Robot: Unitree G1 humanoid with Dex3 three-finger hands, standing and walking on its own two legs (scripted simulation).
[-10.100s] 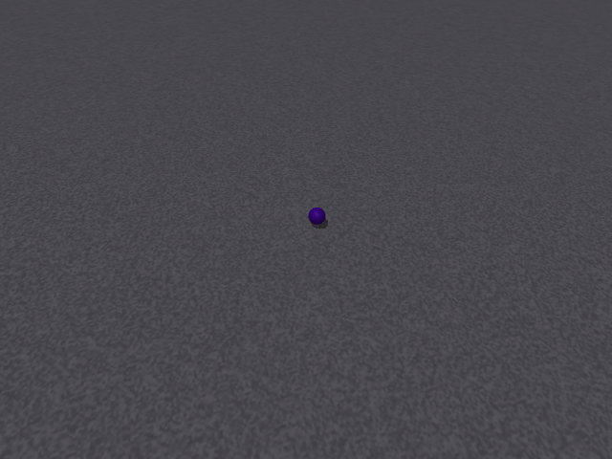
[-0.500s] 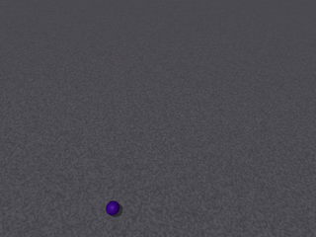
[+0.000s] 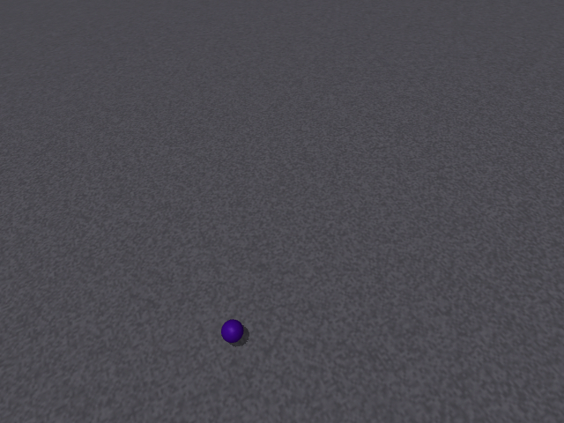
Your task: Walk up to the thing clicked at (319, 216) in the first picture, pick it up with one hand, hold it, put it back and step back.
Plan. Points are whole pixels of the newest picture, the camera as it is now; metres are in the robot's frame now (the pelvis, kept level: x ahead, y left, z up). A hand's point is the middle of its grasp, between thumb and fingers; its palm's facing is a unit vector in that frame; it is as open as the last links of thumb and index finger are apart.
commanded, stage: walk up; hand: left
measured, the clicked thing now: (232, 330) +0.51 +0.25 -0.73
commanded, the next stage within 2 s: none
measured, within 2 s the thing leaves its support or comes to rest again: neither
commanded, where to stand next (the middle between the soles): +0.11 +0.04 m, yaw -4 degrees
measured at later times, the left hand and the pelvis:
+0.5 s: hand out of the picture +0.09 +0.29 -0.15, palm faces -0.03 -0.92 -0.39, open 7.3 cm; pelvis +0.03 +0.03 -0.01, yaw -1 degrees
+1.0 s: hand out of the picture +0.15 +0.29 -0.14, palm faces -0.10 -0.93 -0.36, open 7.3 cm; pelvis +0.02 +0.04 +0.01, yaw -4 degrees
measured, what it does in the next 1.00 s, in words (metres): steps on the spot: left foot, then right foot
